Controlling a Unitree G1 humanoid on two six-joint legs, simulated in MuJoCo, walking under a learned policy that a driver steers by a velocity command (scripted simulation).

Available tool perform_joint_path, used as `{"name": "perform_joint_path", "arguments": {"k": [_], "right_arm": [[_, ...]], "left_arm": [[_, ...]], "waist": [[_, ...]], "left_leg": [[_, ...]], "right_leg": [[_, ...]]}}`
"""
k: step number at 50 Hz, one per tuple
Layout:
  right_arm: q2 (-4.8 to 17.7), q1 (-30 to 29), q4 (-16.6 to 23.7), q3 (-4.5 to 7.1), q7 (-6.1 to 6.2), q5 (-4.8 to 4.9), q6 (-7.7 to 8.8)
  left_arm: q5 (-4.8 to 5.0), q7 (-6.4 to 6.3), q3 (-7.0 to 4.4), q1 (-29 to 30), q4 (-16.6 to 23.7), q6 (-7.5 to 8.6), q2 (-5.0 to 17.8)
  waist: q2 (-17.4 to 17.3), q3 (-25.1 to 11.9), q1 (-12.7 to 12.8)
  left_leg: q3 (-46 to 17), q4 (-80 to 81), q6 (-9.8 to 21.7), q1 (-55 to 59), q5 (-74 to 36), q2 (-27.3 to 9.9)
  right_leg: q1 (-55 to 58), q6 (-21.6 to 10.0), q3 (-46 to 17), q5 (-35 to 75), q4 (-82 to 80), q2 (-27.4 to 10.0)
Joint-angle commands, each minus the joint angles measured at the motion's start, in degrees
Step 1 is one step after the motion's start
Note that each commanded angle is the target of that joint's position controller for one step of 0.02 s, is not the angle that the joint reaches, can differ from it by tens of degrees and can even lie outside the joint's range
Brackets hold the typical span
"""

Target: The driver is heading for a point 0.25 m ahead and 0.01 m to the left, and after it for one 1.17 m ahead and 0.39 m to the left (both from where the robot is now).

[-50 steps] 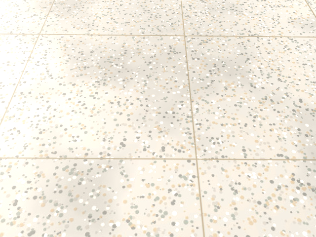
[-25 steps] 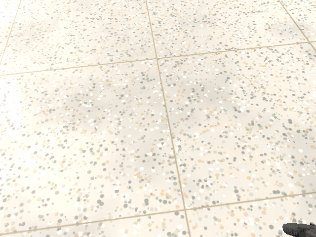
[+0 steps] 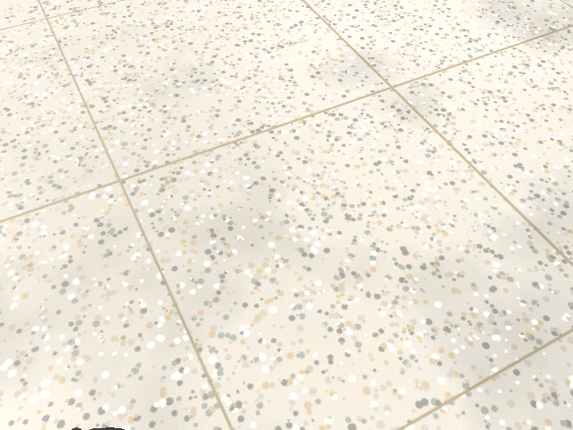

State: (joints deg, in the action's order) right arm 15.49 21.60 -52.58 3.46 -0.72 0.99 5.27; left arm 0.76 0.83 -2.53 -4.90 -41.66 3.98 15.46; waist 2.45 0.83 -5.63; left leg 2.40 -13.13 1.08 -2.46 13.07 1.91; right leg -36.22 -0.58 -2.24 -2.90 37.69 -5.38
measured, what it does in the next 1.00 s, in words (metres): walks ahead, turning left: right foot, then left foot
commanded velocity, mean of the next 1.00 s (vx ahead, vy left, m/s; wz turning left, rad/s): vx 0.13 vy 0.00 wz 0.38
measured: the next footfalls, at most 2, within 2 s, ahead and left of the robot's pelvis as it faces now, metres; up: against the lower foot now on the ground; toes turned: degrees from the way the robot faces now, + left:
right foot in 0.12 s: +0.24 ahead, -0.14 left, +0.00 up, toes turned +0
left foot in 0.60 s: +0.20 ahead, +0.11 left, +0.00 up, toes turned +20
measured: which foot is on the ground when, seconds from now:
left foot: down 0.00-0.12, up 0.14-0.58, down 0.60-1.00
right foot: up 0.00-0.10, down 0.12-0.60, up 0.62-1.00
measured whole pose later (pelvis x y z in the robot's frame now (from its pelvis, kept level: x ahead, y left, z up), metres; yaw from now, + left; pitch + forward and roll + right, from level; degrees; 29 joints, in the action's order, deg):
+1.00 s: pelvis +0.18 -0.01 -0.01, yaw +28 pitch +2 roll -1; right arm 17.3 8.0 -37.3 3.8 1.2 -0.1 -1.8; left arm 0.3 -0.8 -4.3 -6.6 -46.5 -0.3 16.9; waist -0.2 1.5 -0.4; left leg -6.6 -29.2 2.0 -19.3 11.8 3.9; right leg -21.6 3.2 -2.4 -19.1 38.9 -0.1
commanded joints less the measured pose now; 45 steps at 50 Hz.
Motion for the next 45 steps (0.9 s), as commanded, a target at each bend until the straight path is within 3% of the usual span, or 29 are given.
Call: {"name": "perform_joint_path", "arguments": {"k": [1,3,5,6,7,8,9,11,12,14,16,21,25,28,29,30,31,32,33,34,35,36,38,42,45], "right_arm": [[10.0,-0.6,2.6,1.91,0.21,0.62,0.18],[10.2,-0.3,1.9,1.83,0.48,0.61,-0.72],[10.1,-1.2,2.2,1.48,0.85,0.54,-1.25],[7.5,-1.9,4.2,0.40,0.93,-0.80,-0.84],[0.9,7.0,3.8,-1.76,0.73,-1.62,-0.23],[6.0,7.8,2.4,-0.48,0.95,0.08,-0.16],[9.3,2.4,4.0,0.69,1.20,1.37,-0.56],[7.8,-1.3,4.5,1.00,2.13,0.34,-2.41],[6.9,-0.3,4.5,1.19,2.37,0.13,-3.82],[5.0,0.7,5.3,1.31,2.75,0.01,-5.85],[4.6,-1.2,7.2,1.55,2.88,-0.28,-6.79],[4.5,-8.0,11.2,1.56,1.47,-0.48,-7.38],[5.7,-12.1,14.4,2.13,0.16,-0.42,-8.09],[5.8,-11.1,15.2,2.61,-0.58,-0.40,-8.31],[7.0,-9.8,15.0,3.14,-0.32,-0.68,-8.22],[11.5,-7.1,14.8,4.61,0.56,-0.71,-8.04],[18.2,-5.8,15.8,5.93,1.72,-1.14,-8.04],[16.3,-4.1,16.4,5.18,1.08,-2.61,-6.78],[15.0,-5.3,16.4,4.73,0.64,-2.57,-5.61],[13.9,-8.5,16.6,4.55,0.90,-1.63,-4.95],[11.8,-11.2,17.3,3.92,1.22,-0.62,-4.97],[11.1,-13.2,17.9,3.53,1.63,-0.35,-5.24],[11.0,-13.6,18.5,3.33,2.11,-0.96,-5.50],[11.8,-12.6,18.8,3.66,2.81,-0.60,-5.85],[11.5,-13.2,19.0,3.40,2.62,-1.12,-6.25]], "left_arm": [[0.47,0.69,-0.34,5.8,5.5,0.96,3.0],[-0.01,0.99,-0.92,5.6,6.1,1.42,4.4],[-1.33,0.64,-2.71,-4.9,3.0,1.97,7.9],[-2.64,0.00,-3.84,-12.9,1.7,2.00,12.1],[-3.33,-0.50,-4.18,-15.4,1.7,0.86,15.3],[-2.33,-0.29,-3.66,-17.3,1.6,-0.06,12.1],[-1.67,-0.33,-2.87,-13.5,2.0,-0.30,9.8],[-1.21,-0.38,-1.73,-6.4,1.9,-0.10,6.0],[-1.62,-0.31,-1.62,-3.6,1.8,-0.01,5.3],[-2.61,-0.42,-2.06,-0.4,1.5,0.40,6.0],[-2.59,-1.08,-2.52,0.7,0.9,0.48,7.0],[-1.86,-2.77,-3.16,0.7,-0.7,-1.00,8.7],[-0.74,-2.56,-3.95,-1.0,-1.9,-2.55,10.9],[0.60,-2.54,-4.38,-0.8,-2.5,-3.48,11.7],[0.80,-2.44,-4.25,-3.0,-3.6,-3.68,10.7],[-0.35,-2.18,-3.76,-5.9,-4.4,-3.74,8.4],[-3.03,-1.67,-2.63,-4.3,-1.6,-3.42,5.3],[-2.49,-1.86,-3.00,0.6,-0.1,-3.25,6.9],[-0.87,-1.97,-3.47,2.6,0.1,-3.47,8.2],[-0.29,-2.38,-3.54,1.6,-0.4,-3.70,7.8],[-0.80,-2.92,-3.81,0.9,-1.2,-3.92,8.4],[-1.22,-3.24,-4.08,0.4,-1.2,-4.06,8.9],[-1.11,-3.21,-4.04,-0.9,-1.4,-3.95,8.1],[-0.82,-2.97,-3.17,0.1,-1.0,-3.81,6.1],[-0.60,-2.33,-2.93,-0.1,-1.3,-3.89,6.2]], "waist": [[-7.6,1.5,1.3],[-8.1,1.4,3.0],[-7.3,-5.4,8.7],[-2.9,-13.3,11.6],[12.2,-22.6,9.0],[9.9,-27.5,11.2],[6.6,-19.1,10.7],[3.3,-10.1,7.2],[4.4,-8.1,5.0],[5.0,-6.5,2.9],[4.7,-5.4,2.6],[3.6,-5.0,4.5],[3.4,-4.2,6.0],[3.3,-4.5,4.6],[1.8,-4.8,4.3],[-6.2,-6.2,4.6],[-23.3,-6.2,5.8],[-17.0,-10.6,1.7],[-11.5,-9.9,2.0],[-9.3,-8.5,3.9],[-7.7,-7.7,4.9],[-8.5,-7.4,6.1],[-9.0,-8.5,6.9],[-9.5,-8.6,5.8],[-11.1,-8.0,4.9]], "left_leg": [[-8.1,3.4,9.2,-1.4,-15.2,-15.2],[-9.0,-1.4,7.5,0.6,-23.8,-15.6],[-6.7,-14.4,4.1,-1.6,-35.5,-11.2],[-4.6,-27.7,1.1,-11.4,-22.2,-7.3],[-2.3,-48.4,-3.0,-30.2,20.9,-0.1],[-9.6,-56.9,-3.4,-32.1,27.1,-0.6],[-9.0,-59.5,-3.4,-36.1,24.6,-2.8],[-6.7,-55.5,-4.2,-35.2,17.7,-6.3],[-6.4,-53.8,-4.6,-30.6,15.4,-7.4],[-4.8,-53.0,-5.2,-25.9,11.5,-6.8],[-4.6,-49.3,-5.2,-26.4,7.7,-7.3],[-2.8,-37.1,-3.9,-23.9,-0.3,-7.9],[-0.6,-30.5,-2.3,-23.4,4.0,-6.9],[2.1,-19.6,0.2,-17.9,1.1,-4.7],[1.6,-14.6,1.7,-13.5,-4.3,-3.5],[-5.6,-10.2,4.4,-5.7,-21.5,-7.3],[-25.0,-10.7,13.7,4.4,-43.6,-20.9],[-30.8,-8.9,20.7,3.5,-40.1,-24.5],[-26.0,-8.1,19.0,2.6,-37.0,-21.7],[-22.2,-8.3,15.8,1.1,-32.4,-18.8],[-20.6,-8.0,13.5,-0.6,-28.8,-17.2],[-19.5,-7.6,12.8,-3.5,-28.0,-16.2],[-18.7,-7.1,12.8,-5.2,-27.7,-14.6],[-19.7,-7.5,12.4,-4.8,-21.2,-13.6],[-20.4,-7.5,12.4,-8.5,-16.3,-13.2]], "right_leg": [[3.6,-0.8,1.9,1.8,-4.7,1.8],[7.4,-2.1,1.7,-0.3,-8.5,3.3],[24.6,-4.5,3.0,7.7,-13.4,5.1],[40.8,-7.6,-4.4,25.9,-9.0,-3.9],[59.8,-17.0,-22.1,43.1,-6.7,-21.0],[56.8,-18.8,-26.6,37.6,-9.5,-21.6],[50.4,-16.5,-18.8,35.7,-10.9,-18.4],[36.8,-13.3,-9.9,29.2,-15.1,-13.6],[29.7,-12.7,-6.5,26.2,-17.9,-12.2],[22.2,-13.6,-2.4,22.8,-21.9,-11.9],[20.5,-14.0,0.4,18.8,-24.0,-12.5],[22.2,-13.1,5.6,7.6,-25.5,-12.6],[27.1,-12.0,5.8,5.1,-22.4,-14.8],[29.0,-8.5,7.4,5.0,-16.2,-14.4],[27.7,-5.7,9.0,2.2,-12.0,-12.3],[22.2,-1.1,13.3,-4.2,-1.5,-7.7],[3.2,4.8,16.3,-32.0,16.7,1.5],[-2.1,5.2,4.9,-37.9,27.6,4.7],[-3.5,4.2,1.3,-34.0,31.3,3.8],[-4.4,3.5,0.1,-28.9,30.5,3.0],[-4.3,3.3,-0.7,-25.5,28.7,2.4],[-1.8,3.5,-0.9,-22.8,27.9,2.6],[1.3,3.8,-0.8,-19.4,26.1,4.1],[4.2,4.9,-1.5,-16.9,13.9,5.1],[10.1,4.9,-0.7,-16.7,8.2,5.1]]}}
